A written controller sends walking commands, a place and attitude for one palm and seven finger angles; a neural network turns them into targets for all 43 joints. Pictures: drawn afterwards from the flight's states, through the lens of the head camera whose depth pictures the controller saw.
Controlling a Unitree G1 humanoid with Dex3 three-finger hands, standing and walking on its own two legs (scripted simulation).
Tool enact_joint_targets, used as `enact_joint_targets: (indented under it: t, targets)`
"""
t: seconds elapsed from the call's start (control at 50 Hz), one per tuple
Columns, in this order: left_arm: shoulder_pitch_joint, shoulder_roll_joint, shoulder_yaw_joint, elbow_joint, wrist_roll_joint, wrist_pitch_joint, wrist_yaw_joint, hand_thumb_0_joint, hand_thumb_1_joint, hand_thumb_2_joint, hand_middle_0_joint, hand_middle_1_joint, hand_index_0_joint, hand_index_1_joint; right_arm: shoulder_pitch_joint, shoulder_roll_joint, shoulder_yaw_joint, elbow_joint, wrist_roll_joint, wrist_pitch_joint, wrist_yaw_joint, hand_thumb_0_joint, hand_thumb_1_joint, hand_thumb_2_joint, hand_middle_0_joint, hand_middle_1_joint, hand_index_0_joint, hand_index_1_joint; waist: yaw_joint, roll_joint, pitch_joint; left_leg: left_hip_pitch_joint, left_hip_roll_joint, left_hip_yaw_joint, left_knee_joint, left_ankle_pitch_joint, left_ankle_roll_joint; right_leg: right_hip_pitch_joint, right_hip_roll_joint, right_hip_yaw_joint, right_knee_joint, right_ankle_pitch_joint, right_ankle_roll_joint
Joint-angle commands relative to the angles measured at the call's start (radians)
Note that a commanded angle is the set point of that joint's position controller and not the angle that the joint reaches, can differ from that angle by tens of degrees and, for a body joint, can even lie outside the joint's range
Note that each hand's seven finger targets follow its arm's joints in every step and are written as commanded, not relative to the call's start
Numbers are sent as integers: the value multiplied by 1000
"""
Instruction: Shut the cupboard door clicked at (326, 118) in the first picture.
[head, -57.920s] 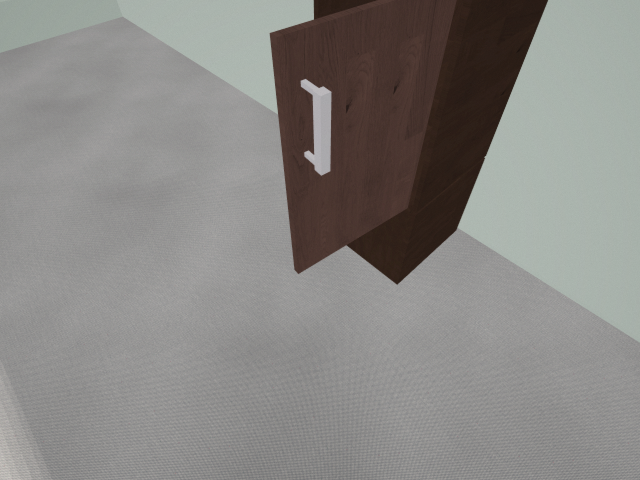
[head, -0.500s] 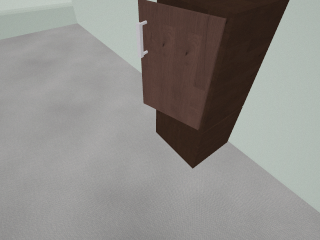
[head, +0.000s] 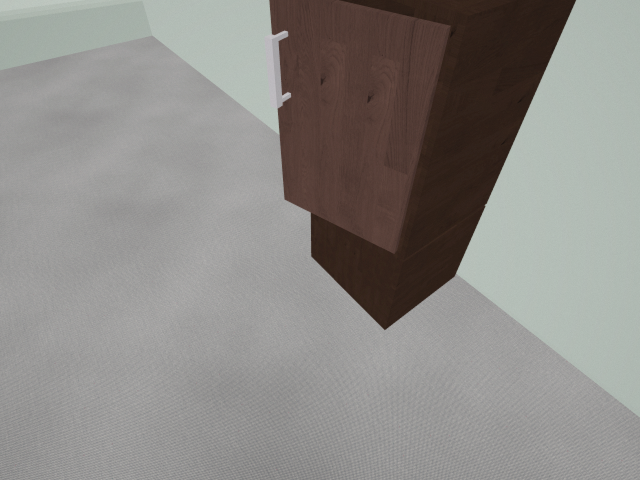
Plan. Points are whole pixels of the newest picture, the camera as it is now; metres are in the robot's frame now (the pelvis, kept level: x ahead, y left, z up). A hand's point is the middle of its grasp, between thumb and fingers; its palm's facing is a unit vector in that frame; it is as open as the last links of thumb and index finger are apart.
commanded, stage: look to check the result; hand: left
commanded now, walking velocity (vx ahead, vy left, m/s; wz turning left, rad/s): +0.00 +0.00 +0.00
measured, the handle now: (279, 70) +0.94 +0.14 +0.08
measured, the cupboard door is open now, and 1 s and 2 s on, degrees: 17 17 17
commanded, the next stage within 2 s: walk to a spot facing it in 0.20 s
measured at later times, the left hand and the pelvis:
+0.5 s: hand out of the picture +0.01 +0.17 -0.18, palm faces +0.08 -0.98 -0.20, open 7.4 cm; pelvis +0.01 -0.01 +0.00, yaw +4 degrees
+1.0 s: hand out of the picture +0.04 +0.24 -0.16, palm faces +0.36 -0.89 -0.27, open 7.4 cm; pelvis +0.00 +0.00 -0.01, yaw +22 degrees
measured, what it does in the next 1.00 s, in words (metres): lifts its right foot, turning left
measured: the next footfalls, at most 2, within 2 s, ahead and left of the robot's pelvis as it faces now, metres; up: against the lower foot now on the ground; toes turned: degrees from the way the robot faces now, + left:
right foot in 1.10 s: +0.08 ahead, -0.13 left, +0.00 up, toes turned +27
left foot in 1.44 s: -0.05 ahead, +0.09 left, +0.00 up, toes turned +44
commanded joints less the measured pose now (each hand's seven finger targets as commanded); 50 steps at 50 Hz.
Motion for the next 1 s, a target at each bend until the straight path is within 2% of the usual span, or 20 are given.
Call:
enact_joint_targets:
  t: [0.0, 0.3, 0.34, 0.38, 0.46, 0.48, 0.52, 0.56, 0.6, 0.62, 0.64, 0.66, 0.68, 0.7, 0.72, 0.74, 0.78, 0.82, 0.92, 0.98]
  targets:
    - [63, 103, 19, -17, 3, -11, 10, 0, 900, 900, -200, -300, -200, -300, 51, -104, -19, -26, 4, -7, -8, 0, -900, -900, 200, 300, 200, 300, 3, -14, 69, 17, 124, -145, -84, -15, -6, -91, -110, 116, -100, 29, -21]
    - [22, 135, 22, -23, 3, -17, 6, 0, 900, 900, -200, -300, -200, -300, -1, -137, -20, -31, 3, -11, -7, 0, -900, -900, 200, 300, 200, 300, 3, 1, 52, 45, 131, -146, -78, 48, -10, -64, -119, 121, -116, 80, -22]
    - [34, 101, 18, -21, 1, -6, 10, 0, 900, 900, -200, -300, -200, -300, 7, -96, -11, -30, 2, -2, -4, 0, -900, -900, 200, 300, 200, 300, 4, 10, 62, 13, 121, -148, -58, 57, -18, -60, -127, 98, -88, 74, -13]
    - [38, 119, 31, -38, 3, 2, 15, 0, 900, 900, -200, -300, -200, -300, 12, -103, -18, -43, 2, 7, -2, 0, -900, -900, 200, 300, 200, 300, 8, 0, 59, -35, 113, -152, -11, 84, -17, -44, -143, 77, -47, 88, -15]
    - [22, 165, 63, -87, 9, 14, 17, 0, 900, 900, -200, -300, -200, -300, -6, -107, -37, -91, 0, 25, 7, 0, -900, -900, 200, 300, 200, 300, 16, -89, 37, -142, 55, -113, 158, 39, -34, -28, -242, 97, -39, 102, -76]
    - [13, 173, 71, -103, 9, 16, 18, 0, 900, 900, -200, -300, -200, -300, -13, -102, -43, -102, -2, 30, 7, 0, -900, -900, 200, 300, 200, 300, 17, -117, 37, -162, 45, -93, 248, -18, -43, -36, -293, 119, -52, 121, -109]
    - [-11, 187, 80, -139, 16, 17, 19, 0, 900, 900, -200, -300, -200, -300, -46, -102, -58, -139, -6, 45, 12, 0, -900, -900, 200, 300, 200, 300, 23, -142, 55, -231, 45, -78, 483, -275, -58, -61, -381, 137, -71, 222, -179]
    - [-50, 196, 92, -168, 26, 14, 24, 0, 900, 900, -200, -300, -200, -300, -59, -102, -65, -172, 1, 44, 18, 0, -900, -900, 200, 300, 200, 300, 9, -113, 73, -273, 86, -99, 558, -365, -61, -60, -430, 110, -26, 354, -202]
    - [-68, 224, 102, -186, 25, 13, 18, 0, 900, 900, -200, -300, -200, -300, -50, -88, -64, -185, 1, 42, 26, 0, -900, -900, 200, 300, 200, 300, 0, -79, 51, -235, 89, -70, 395, -303, -68, -20, -401, 18, 79, 454, -153]
    - [-64, 226, 103, -195, 19, 15, 15, 0, 900, 900, -200, -300, -200, -300, -26, -89, -61, -184, -2, 39, 28, 0, -900, -900, 200, 300, 200, 300, -7, -74, 26, -163, 76, -42, 286, -185, -67, -36, -370, -19, 141, 439, -114]
    - [-59, 218, 104, -202, 12, 19, 11, 0, 900, 900, -200, -300, -200, -300, 19, -110, -65, -181, -7, 33, 30, 0, -900, -900, 200, 300, 200, 300, -26, 0, -4, -41, 83, -70, 168, 42, -47, -117, -320, -79, 246, 345, -47]
    - [-31, 174, 98, -222, 6, 27, 4, 0, 900, 900, -200, -300, -200, -300, 56, -189, -80, -185, -14, 25, 28, 0, -900, -900, 200, 300, 200, 300, -29, 258, -26, 45, 243, -345, 65, 366, 37, -264, -184, -141, 432, 31, 46]
    - [-75, 147, 86, -269, 7, 34, 8, 0, 900, 900, -200, -300, -200, -300, 97, -259, -97, -182, -22, 28, 19, 0, -900, -900, 200, 300, 200, 300, -59, 351, -37, 41, 398, -570, -39, 452, 158, -359, -89, -68, 624, -447, 68]
    - [-144, 161, 91, -287, 16, 49, 11, 0, 900, 900, -200, -300, -200, -300, 113, -268, -100, -174, -26, 30, 12, 0, -900, -900, 200, 300, 200, 300, -75, 233, -44, -21, 376, -598, -91, 153, 153, -368, -74, 39, 747, -397, 48]
    - [-165, 153, 96, -293, 18, 48, 6, 0, 900, 900, -200, -300, -200, -300, 64, -267, -98, -194, -27, 26, 7, 0, -900, -900, 200, 300, 200, 300, -49, 194, -14, -48, 347, -589, -105, 20, 130, -430, -87, 76, 785, -310, 50]
    - [-174, 158, 98, -292, 19, 43, -1, 0, 900, 900, -200, -300, -200, -300, 20, -248, -94, -210, -25, 20, 4, 0, -900, -900, 200, 300, 200, 300, -36, 145, 7, -68, 313, -547, -106, -7, 115, -448, -96, 93, 793, -229, 58]
    - [-160, 156, 95, -291, 18, 33, -10, 0, 900, 900, -200, -300, -200, -300, -13, -236, -88, -223, -22, 8, 1, 0, -900, -900, 200, 300, 200, 300, -16, 90, -36, -10, 266, -479, -77, 123, 104, -452, -92, 96, 750, -160, 78]
    - [-149, 152, 93, -295, 15, 33, -10, 0, 900, 900, -200, -300, -200, -300, -21, -248, -93, -228, -20, 8, 1, 0, -900, -900, 200, 300, 200, 300, -14, 75, -80, 36, 243, -441, -52, 191, 112, -421, -76, 88, 682, -164, 87]
    - [-173, 154, 86, -332, 14, 40, -10, 0, 900, 900, -200, -300, -200, -300, -48, -273, -110, -251, -23, 25, 12, 0, -900, -900, 200, 300, 200, 300, -22, 121, -67, -10, 209, -471, -61, 92, 112, -337, -37, 68, 497, -191, 91]
    - [-134, 166, 84, -337, 10, 39, -8, 0, 900, 900, -200, -300, -200, -300, -83, -285, -118, -272, -24, 37, 21, 0, -900, -900, 200, 300, 200, 300, -8, 179, -74, -77, 175, -494, -49, 60, 92, -213, -1, 56, 341, -179, 79]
